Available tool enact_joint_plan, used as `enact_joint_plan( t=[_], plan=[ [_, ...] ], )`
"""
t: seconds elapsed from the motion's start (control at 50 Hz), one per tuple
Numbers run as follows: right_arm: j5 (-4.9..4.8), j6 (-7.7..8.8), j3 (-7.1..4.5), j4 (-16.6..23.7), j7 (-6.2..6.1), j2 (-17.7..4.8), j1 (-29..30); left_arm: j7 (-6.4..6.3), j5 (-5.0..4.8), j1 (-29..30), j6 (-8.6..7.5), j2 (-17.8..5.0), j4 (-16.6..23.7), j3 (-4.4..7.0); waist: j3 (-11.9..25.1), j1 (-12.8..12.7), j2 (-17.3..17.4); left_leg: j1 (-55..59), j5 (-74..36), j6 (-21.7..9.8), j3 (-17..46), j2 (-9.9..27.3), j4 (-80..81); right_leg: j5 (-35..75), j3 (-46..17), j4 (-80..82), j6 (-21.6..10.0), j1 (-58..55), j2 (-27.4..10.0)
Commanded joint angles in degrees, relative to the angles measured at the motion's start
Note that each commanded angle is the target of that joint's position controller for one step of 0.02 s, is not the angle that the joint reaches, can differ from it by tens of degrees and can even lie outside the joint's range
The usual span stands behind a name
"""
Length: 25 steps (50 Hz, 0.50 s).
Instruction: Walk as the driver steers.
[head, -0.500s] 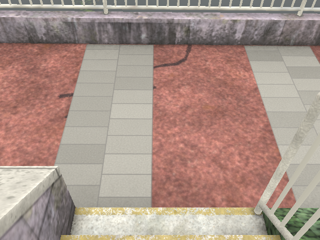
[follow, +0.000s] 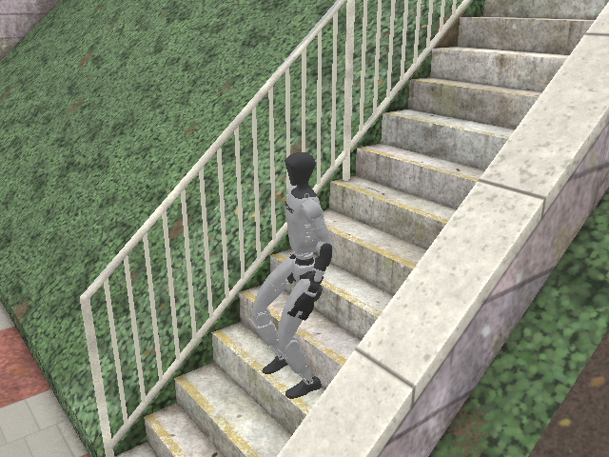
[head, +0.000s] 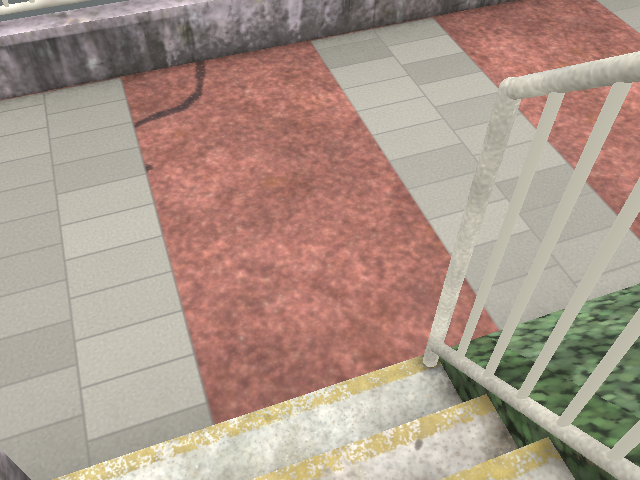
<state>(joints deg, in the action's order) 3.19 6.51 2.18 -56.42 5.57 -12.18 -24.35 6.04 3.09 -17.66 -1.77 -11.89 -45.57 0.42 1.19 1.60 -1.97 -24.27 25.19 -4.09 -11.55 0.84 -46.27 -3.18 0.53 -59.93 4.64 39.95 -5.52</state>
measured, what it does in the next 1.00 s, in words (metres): steps on the spot: right foot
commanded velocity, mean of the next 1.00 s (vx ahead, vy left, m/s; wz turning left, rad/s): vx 0.07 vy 0.00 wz -0.05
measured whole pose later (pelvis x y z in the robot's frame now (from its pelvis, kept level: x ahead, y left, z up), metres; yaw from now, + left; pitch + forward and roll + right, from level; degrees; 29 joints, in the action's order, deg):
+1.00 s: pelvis +0.08 -0.01 +0.03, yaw +1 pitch -2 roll +1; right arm 1.9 1.5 -2.8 -62.0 0.5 -11.7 -27.5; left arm 0.1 1.2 -9.2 1.6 -12.3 -63.0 1.9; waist 0.2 4.2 0.4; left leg -2.9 22.1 -3.0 -6.5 -0.6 -26.5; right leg -14.1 4.4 -44.2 -2.4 22.8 -1.8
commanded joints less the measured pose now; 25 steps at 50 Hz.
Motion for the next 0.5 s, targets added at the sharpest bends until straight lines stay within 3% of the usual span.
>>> enact_joint_plan(
  t=[0.02, 0.04, 0.06, 0.08, 0.1, 0.12, 0.14, 0.16, 0.18, 0.22, 0.24, 0.28, 0.32, 0.34, 0.36, 0.4, 0.44, 0.5],
  plan=[
    [-3.78, -0.72, -4.47, 4.8, 1.58, -12.8, -3.3, -1.65, -1.98, -4.9, -1.25, -9.6, -0.9, 2.79, 4.0, 0.0, 0.6, 0.2, -7.2, -2.0, 18.4, 10.8, 14.9, 0.2, 1.6, 18.3, -2.8, -23.5, 0.9],
    [-2.59, -0.82, -4.59, 5.5, 0.29, -10.8, -11.1, -1.80, -3.00, -1.0, -1.38, -10.4, -0.3, 2.53, 3.7, 4.1, -4.9, -1.4, 9.9, -1.1, 13.4, 7.3, 18.4, -21.5, -5.7, 24.0, -8.3, -19.0, -0.9],
    [-2.81, -0.89, -5.11, 5.4, -0.87, -11.0, -4.6, -2.22, -2.25, 1.1, -1.01, -8.4, -0.5, 2.61, -6.1, 3.1, 1.5, -1.7, 16.2, -2.6, 15.0, 7.9, 22.1, -23.3, -1.7, 26.6, -6.1, -13.8, 1.6],
    [-2.34, -1.20, -5.80, 6.6, -1.94, -11.3, 0.7, -2.93, -1.10, 1.0, -0.74, -6.9, -0.2, 2.32, -3.8, 2.5, 5.9, -2.0, 19.7, -6.5, 17.5, 10.6, 23.1, -16.1, 4.6, 21.3, -4.2, -17.0, 4.1],
    [-3.77, -1.71, -4.80, 7.5, -0.92, -7.4, 4.7, -1.69, -2.38, -5.5, -1.67, -4.2, -2.8, 1.12, -7.6, -1.7, -1.1, -6.5, 19.7, -3.4, 13.0, 7.1, 18.3, -19.5, -3.1, 31.4, -5.8, -16.5, -0.9],
    [-3.18, -2.00, -4.82, 6.8, -0.32, -5.1, 2.1, -0.34, -4.49, -6.5, -2.37, -4.3, -3.4, 0.42, -8.8, 0.3, -9.5, -7.2, 16.6, 1.4, 5.4, 1.3, 13.6, -32.2, -11.1, 37.4, -8.2, -14.7, -3.9],
    [-3.80, -2.18, -4.61, 5.0, -0.08, -3.1, 0.1, 0.45, -5.60, -3.8, -2.81, -4.6, -2.8, -0.11, -7.0, 2.6, -6.5, 0.0, 7.4, 3.9, 6.1, 1.3, 13.0, -34.8, -11.2, 38.2, -6.9, -12.5, -3.5],
    [-3.44, -2.17, -5.02, 4.5, -0.29, -4.5, -0.1, 0.88, -5.69, -0.9, -2.99, -6.4, -2.2, 0.15, -5.2, 4.0, -4.5, 8.2, 2.0, 5.3, 5.8, 1.0, 14.3, -32.7, -8.5, 37.1, -5.4, -8.8, -2.2],
    [-3.16, -2.13, -5.47, 4.4, -0.66, -4.9, 0.9, 1.11, -5.37, -1.5, -3.36, -6.9, -3.4, 0.38, -3.8, 3.6, -4.0, 11.2, 0.3, 5.0, 5.6, -0.3, 14.2, -29.0, -6.8, 37.4, -4.2, -9.6, -2.2],
    [-2.95, -1.47, -5.76, 4.7, -0.67, -5.6, 4.6, 0.82, -4.17, -0.3, -3.35, -8.5, -3.7, 1.01, -3.4, 2.6, -2.0, 14.2, -5.4, 2.4, 6.2, -1.2, 16.0, -19.1, -3.6, 35.3, -3.6, -9.8, -1.3],
    [-3.07, -1.32, -6.04, 4.5, -0.58, -5.9, 5.3, 0.70, -3.62, -0.4, -3.20, -8.1, -3.7, 0.78, -1.8, 2.4, -1.8, 14.8, -8.5, 1.8, 6.5, -0.8, 17.1, -14.3, -2.5, 33.8, -4.0, -12.2, -1.2],
    [-3.60, -0.89, -6.25, 3.5, -0.32, -5.9, 6.0, 0.51, -3.77, -1.1, -2.59, -8.0, -4.6, 1.18, -0.8, 1.3, -1.1, 16.0, -18.6, 1.8, 7.5, 0.0, 18.2, -5.0, 0.4, 31.2, -4.6, -15.1, 0.2],
    [-3.29, -0.58, -6.88, 2.3, -0.17, -6.9, 5.6, 0.49, -3.60, -2.0, -2.11, -7.8, -5.8, 1.45, 0.3, 0.8, -0.6, 16.6, -23.5, 2.8, 7.6, 0.2, 18.4, -0.2, 1.4, 29.7, -4.8, -17.7, 0.6],
    [-3.76, -3.65, -3.50, -0.6, -2.93, -1.1, 0.6, -4.32, -3.46, 0.5, -0.18, -2.2, -4.8, -0.43, 5.6, 0.5, 2.5, 19.4, -37.7, 2.0, 10.2, 7.4, 16.1, 18.1, -2.3, 30.8, -5.5, -26.9, -2.5],
    [-3.73, -5.16, -3.02, -0.8, -4.01, 0.0, 0.3, -6.20, -4.41, 0.0, 0.83, -2.4, -6.2, -0.69, 5.1, 0.3, 1.6, 20.2, -40.0, 2.7, 10.1, 7.5, 15.8, 22.7, -2.8, 30.4, -5.9, -28.3, -2.8],
    [-3.13, -6.31, -2.66, -0.5, -4.68, -2.1, 2.0, -6.92, -4.47, 1.7, 2.20, -3.1, -7.3, -0.86, 2.4, 0.3, 2.2, 19.0, -35.3, 2.9, 10.5, 7.6, 17.1, 19.2, -2.4, 31.9, -5.2, -29.4, -2.8],
    [-3.20, -6.39, -2.41, -1.1, -4.46, -3.5, 2.4, -6.44, -3.72, 3.2, 3.11, -3.0, -8.6, -0.91, -0.4, 0.1, 2.0, 16.7, -29.1, 3.2, 11.8, 8.2, 19.5, 13.2, -2.5, 34.6, -5.1, -29.6, -2.8],
    [-3.00, -5.70, -1.90, -2.4, -4.16, -3.0, 1.4, -6.09, -3.84, 4.4, 3.62, -3.7, -11.4, -0.52, -3.9, 0.4, 2.5, 13.9, -23.6, 3.2, 13.3, 9.0, 23.5, 7.0, -3.0, 37.4, -4.8, -30.4, -2.9]
  ],
)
